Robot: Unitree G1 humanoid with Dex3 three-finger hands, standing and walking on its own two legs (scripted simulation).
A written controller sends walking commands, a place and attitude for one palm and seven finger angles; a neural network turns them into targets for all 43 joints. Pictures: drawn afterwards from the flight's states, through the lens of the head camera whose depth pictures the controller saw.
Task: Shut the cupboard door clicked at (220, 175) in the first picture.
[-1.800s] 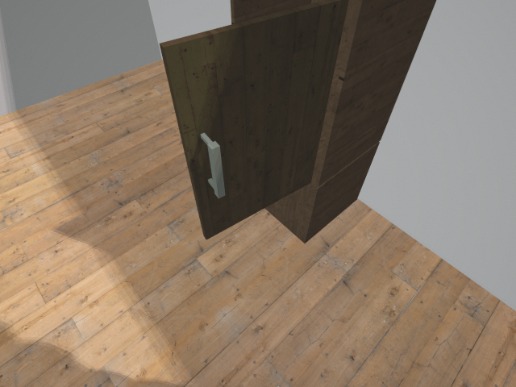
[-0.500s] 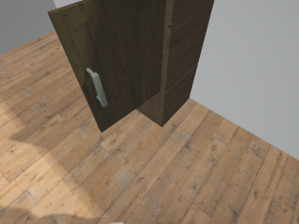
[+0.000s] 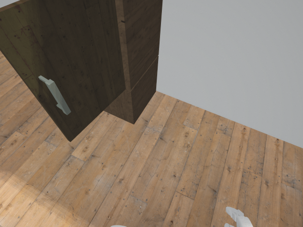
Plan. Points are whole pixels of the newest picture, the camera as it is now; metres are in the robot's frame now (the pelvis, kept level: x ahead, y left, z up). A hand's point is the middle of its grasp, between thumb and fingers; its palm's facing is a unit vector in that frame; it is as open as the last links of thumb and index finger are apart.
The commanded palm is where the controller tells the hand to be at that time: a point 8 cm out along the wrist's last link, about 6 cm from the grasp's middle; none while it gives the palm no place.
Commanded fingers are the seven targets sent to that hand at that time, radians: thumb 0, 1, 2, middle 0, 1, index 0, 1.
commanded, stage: walk to a spot facing it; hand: left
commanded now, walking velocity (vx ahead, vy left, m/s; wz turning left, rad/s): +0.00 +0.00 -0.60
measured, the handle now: (55, 96) +0.49 +0.39 -0.03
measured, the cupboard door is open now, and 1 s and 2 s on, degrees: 83 83 83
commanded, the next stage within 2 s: turn to face it in 1.76 s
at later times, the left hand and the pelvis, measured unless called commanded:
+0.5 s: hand (105, 221) +0.14 +0.15 -0.16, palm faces -0.32 -0.91 -0.27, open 7.4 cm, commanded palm none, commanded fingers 0.00 0.90 0.90 -0.20 -0.30 -0.20 -0.30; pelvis -0.02 -0.02 -0.01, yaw -18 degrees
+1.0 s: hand (160, 184) +0.26 -0.01 -0.16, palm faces -0.67 -0.71 -0.19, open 7.4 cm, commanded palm none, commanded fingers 0.00 0.90 0.90 -0.20 -0.30 -0.20 -0.30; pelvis +0.04 -0.07 -0.01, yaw -38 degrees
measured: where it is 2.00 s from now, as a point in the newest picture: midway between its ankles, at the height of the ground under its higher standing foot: (219, 211)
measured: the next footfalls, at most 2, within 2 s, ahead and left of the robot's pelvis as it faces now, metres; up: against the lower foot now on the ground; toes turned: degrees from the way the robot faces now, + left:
left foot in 0.02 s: +0.03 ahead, +0.15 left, +0.00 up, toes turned -2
right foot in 0.32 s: +0.02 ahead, -0.15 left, +0.00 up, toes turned -14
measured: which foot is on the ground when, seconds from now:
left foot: up 0.00-0.00, down 0.02-0.32, up 0.34-0.60, down 0.62-1.00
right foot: down 0.00-0.02, up 0.04-0.30, down 0.32-0.62, up 0.64-1.00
